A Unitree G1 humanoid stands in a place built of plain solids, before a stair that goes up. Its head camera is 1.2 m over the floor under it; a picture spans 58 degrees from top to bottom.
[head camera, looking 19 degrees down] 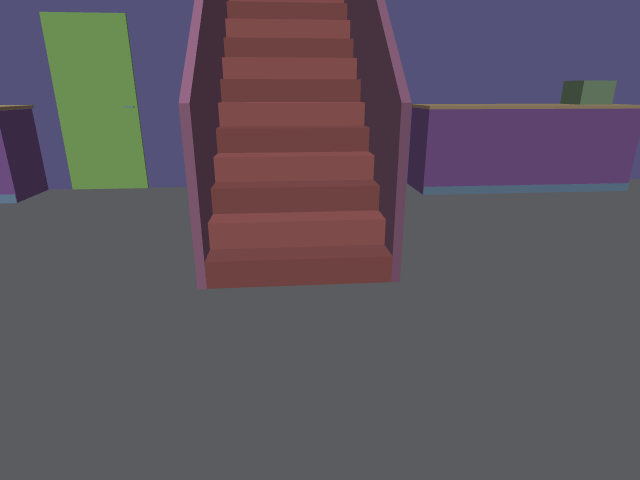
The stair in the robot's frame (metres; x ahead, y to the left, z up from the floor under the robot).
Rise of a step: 0.18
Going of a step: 0.23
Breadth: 1.20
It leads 5 degrees to the left of straight ahead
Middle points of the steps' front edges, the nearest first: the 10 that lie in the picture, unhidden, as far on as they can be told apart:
2.57 0.13 0.19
2.80 0.15 0.37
3.03 0.17 0.56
3.25 0.19 0.74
3.48 0.20 0.93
3.71 0.22 1.11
3.94 0.24 1.30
4.16 0.26 1.48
4.39 0.28 1.67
4.62 0.30 1.85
